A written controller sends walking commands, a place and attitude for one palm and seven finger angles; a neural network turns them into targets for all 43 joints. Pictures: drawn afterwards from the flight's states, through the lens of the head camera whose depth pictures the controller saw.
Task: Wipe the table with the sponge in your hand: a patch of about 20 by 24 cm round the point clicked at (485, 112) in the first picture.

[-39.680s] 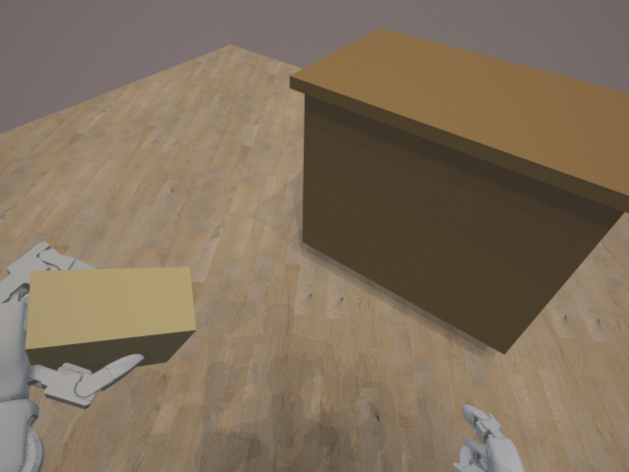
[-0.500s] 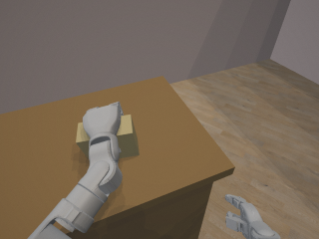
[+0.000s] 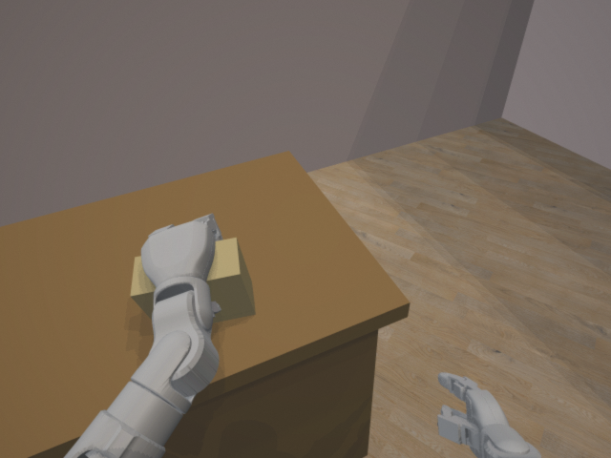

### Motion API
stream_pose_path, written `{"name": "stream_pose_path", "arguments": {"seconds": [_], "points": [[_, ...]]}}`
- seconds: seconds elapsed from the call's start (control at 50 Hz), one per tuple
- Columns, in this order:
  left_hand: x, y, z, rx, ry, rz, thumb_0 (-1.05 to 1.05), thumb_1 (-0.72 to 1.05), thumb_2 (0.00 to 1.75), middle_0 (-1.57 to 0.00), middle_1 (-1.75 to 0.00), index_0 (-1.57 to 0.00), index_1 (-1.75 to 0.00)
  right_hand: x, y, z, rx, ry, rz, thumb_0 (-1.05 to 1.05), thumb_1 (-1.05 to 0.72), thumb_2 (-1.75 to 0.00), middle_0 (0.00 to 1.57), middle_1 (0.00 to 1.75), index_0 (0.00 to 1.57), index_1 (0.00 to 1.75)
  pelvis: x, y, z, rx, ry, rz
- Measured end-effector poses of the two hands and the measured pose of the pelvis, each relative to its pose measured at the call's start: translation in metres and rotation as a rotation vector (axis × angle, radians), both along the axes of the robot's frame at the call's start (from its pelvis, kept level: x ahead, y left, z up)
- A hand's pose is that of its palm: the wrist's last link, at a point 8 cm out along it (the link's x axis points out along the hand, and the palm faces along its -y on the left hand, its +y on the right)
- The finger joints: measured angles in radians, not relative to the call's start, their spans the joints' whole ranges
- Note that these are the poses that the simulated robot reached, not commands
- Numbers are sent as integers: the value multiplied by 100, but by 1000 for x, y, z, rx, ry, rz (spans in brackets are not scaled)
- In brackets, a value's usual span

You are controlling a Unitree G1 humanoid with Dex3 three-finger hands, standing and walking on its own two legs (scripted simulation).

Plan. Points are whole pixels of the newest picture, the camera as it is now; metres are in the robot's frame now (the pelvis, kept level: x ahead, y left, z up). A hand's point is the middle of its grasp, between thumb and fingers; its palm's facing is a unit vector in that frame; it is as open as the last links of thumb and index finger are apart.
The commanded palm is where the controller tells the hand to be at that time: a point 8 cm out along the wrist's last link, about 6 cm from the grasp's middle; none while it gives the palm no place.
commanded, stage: wipe back along the third lane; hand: left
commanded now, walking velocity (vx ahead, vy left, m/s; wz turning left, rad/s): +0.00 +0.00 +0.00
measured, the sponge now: (203, 294) +0.33 +0.19 +0.06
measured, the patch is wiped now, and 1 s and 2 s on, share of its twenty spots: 0.85 0.90 0.90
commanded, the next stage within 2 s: slide back across to the middle lane in 0.04 s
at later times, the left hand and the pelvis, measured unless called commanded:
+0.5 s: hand (194, 288) +0.29 +0.18 +0.12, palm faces +0.14 -0.17 -0.98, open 10.1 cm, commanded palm +0.24 +0.20 +0.16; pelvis +0.01 -0.04 +0.00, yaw -3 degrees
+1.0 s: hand (150, 301) +0.27 +0.23 +0.12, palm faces +0.05 -0.11 -0.99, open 10.1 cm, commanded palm +0.22 +0.25 +0.16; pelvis +0.01 -0.04 +0.00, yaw -5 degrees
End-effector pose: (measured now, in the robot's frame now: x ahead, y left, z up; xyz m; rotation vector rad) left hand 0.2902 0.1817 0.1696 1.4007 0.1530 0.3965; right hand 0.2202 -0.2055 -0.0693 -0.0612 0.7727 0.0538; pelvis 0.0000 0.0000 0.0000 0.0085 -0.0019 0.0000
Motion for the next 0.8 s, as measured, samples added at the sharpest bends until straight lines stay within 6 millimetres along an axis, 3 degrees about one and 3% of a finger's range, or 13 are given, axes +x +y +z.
{"name": "stream_pose_path", "arguments": {"seconds": [0.18,0.42,0.6,0.8], "points": [[-11,-10,-1,-1,11,9,1,-47,103,-60,-143,-68,-140,-1,-24,-2,-2,-23,-23,1,-91,-90,20,30,20,30,1,-16,0,8,-12,-5],[-19,-4,2,-48,28,-4,1,-48,103,-62,-141,-70,-138,8,-44,2,-23,-70,-54,1,-91,-90,20,30,20,30,5,-32,1,21,-17,-32],[-31,7,4,-45,54,1,0,-50,103,-65,-138,-73,-136,10,-55,2,-39,-88,-80,1,-91,-90,20,30,20,30,6,-39,1,28,-19,-68],[-34,26,5,-23,94,42,0,-51,104,-67,-136,-75,-134,-4,-71,-7,-61,-75,-121,1,-91,-90,20,30,20,30,5,-44,1,36,-10,-92]]}}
